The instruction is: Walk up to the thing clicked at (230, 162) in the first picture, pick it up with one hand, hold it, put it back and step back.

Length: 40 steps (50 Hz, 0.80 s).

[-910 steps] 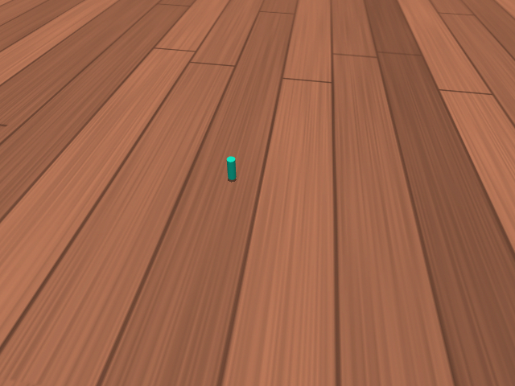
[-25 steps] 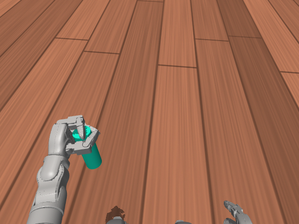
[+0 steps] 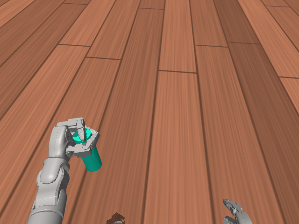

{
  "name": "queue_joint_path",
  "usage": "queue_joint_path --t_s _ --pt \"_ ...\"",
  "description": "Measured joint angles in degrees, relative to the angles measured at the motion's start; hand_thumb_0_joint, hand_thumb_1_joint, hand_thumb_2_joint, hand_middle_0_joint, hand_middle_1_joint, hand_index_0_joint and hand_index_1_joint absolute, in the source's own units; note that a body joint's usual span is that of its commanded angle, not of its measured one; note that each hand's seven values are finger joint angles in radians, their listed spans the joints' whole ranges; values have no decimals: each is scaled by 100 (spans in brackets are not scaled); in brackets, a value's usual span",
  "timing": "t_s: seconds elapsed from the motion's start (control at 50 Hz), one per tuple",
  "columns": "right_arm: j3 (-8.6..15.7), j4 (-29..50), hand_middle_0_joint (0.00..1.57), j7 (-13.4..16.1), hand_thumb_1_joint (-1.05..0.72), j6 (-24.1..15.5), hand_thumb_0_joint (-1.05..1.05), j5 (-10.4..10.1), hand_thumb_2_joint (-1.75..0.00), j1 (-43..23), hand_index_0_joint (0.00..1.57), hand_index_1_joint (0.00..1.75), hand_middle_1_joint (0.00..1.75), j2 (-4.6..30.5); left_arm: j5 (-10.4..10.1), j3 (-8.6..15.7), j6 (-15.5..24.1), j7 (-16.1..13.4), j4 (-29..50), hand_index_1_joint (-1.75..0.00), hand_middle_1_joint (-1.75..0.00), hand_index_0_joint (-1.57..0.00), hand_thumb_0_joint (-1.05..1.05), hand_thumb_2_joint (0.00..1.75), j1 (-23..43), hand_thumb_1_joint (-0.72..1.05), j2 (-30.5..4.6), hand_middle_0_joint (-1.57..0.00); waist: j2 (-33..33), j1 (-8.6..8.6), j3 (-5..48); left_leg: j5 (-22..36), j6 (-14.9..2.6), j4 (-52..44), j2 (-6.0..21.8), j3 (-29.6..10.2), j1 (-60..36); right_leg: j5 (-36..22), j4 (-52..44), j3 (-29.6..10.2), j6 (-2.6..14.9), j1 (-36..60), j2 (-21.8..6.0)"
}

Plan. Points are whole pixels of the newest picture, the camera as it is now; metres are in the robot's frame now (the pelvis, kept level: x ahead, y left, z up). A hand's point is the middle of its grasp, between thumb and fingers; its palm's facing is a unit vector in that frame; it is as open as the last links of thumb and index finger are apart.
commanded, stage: hold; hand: left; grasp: from the side
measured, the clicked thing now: (88, 151) +0.32 +0.18 +0.00
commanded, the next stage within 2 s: crouch in 1.98 s
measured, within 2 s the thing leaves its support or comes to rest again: neither
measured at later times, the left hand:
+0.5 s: hand (85, 141) +0.32 +0.17 +0.06, palm faces -0.02 -1.00 +0.00, open 4.1 cm
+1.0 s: hand (87, 138) +0.32 +0.17 +0.06, palm faces -0.01 -1.00 +0.00, open 4.1 cm
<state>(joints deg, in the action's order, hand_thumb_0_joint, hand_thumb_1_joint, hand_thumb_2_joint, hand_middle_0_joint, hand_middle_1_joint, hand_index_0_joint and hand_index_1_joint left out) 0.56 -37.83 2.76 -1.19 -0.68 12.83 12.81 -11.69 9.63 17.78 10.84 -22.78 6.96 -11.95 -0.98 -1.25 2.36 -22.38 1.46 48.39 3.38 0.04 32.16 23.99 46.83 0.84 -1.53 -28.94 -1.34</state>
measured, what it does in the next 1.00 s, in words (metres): stands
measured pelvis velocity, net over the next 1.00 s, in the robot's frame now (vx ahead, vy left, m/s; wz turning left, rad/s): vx -0.01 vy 0.00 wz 0.00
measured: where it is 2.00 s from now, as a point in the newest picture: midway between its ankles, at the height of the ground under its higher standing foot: outside the picture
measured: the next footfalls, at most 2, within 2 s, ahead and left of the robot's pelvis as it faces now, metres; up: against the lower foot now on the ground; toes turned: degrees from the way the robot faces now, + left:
none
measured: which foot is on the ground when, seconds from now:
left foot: down 0.00-1.00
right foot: down 0.00-1.00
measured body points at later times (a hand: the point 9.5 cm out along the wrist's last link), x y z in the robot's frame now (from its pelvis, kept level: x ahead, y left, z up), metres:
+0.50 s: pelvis -0.01 +0.00 +0.00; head +0.02 +0.00 +0.45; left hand +0.31 +0.22 +0.07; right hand +0.13 -0.25 -0.10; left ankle +0.02 +0.13 -0.70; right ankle +0.00 -0.14 -0.70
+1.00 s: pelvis -0.01 +0.00 +0.00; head +0.03 +0.00 +0.45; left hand +0.32 +0.22 +0.07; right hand +0.13 -0.25 -0.10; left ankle +0.02 +0.13 -0.70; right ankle +0.00 -0.14 -0.70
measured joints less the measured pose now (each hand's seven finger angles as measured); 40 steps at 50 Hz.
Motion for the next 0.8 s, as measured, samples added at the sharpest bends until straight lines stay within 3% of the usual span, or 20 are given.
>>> queue_joint_path --t_s 0.8 --pt "-25 -10 21 -23 -90 -76 1 -7 -89 32 20 30 30 -6 20 -52 59 64 -204 -141 -113 -136 3 104 110 17 28 -89 14 -14 -39 135 -2 -166 -15 -12 -127 -121 -151 12 3 126 -6"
